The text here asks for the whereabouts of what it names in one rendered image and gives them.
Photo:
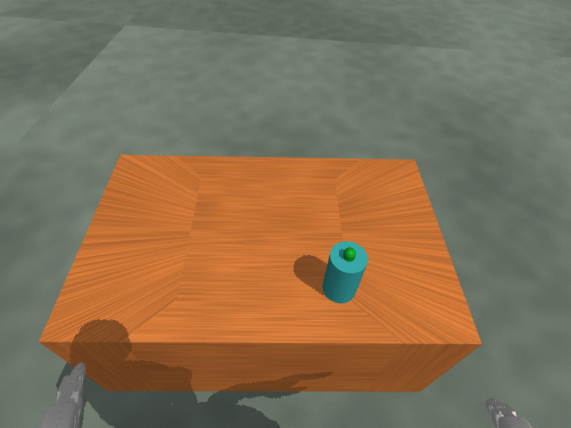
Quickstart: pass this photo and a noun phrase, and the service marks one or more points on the bottle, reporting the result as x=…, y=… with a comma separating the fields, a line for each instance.
x=345, y=268

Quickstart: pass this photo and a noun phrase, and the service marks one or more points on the right robot hand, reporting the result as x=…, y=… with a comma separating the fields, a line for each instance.
x=503, y=416

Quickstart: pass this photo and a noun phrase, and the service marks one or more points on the left robot hand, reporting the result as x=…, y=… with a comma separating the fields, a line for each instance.
x=66, y=411

